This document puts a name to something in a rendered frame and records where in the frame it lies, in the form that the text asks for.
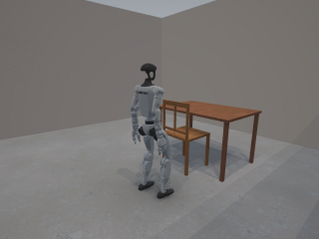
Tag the chair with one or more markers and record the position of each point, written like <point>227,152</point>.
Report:
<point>184,133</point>

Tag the left robot foot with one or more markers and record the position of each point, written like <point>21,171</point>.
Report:
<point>142,186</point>

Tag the robot right hand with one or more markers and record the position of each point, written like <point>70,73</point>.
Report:
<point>161,142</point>

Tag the left robot forearm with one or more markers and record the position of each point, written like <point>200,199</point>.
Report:
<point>135,121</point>

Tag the robot right upper arm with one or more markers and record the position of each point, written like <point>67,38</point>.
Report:
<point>158,92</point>

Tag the robot left hand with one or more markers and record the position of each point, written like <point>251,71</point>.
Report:
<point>135,132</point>

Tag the table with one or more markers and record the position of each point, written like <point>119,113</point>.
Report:
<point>226,114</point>

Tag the robot left upper arm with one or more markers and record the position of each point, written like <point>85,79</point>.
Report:
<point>134,105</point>

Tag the right robot forearm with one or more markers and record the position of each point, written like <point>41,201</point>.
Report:
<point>157,123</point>

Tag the robot foot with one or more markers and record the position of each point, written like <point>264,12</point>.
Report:
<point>164,194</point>
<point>142,186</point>

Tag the right robot foot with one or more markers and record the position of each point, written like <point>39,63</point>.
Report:
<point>164,194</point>

